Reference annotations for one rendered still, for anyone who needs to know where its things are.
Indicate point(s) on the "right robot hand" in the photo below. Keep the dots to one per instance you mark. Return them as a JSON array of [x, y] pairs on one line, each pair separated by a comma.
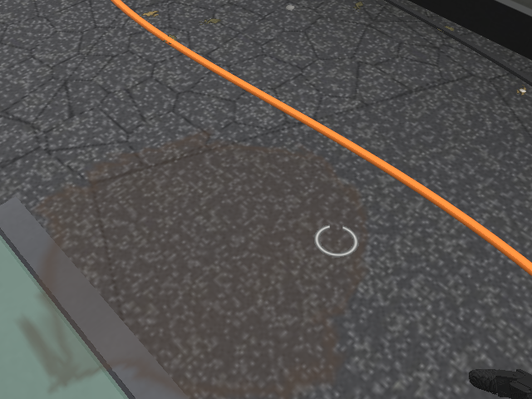
[[514, 385]]

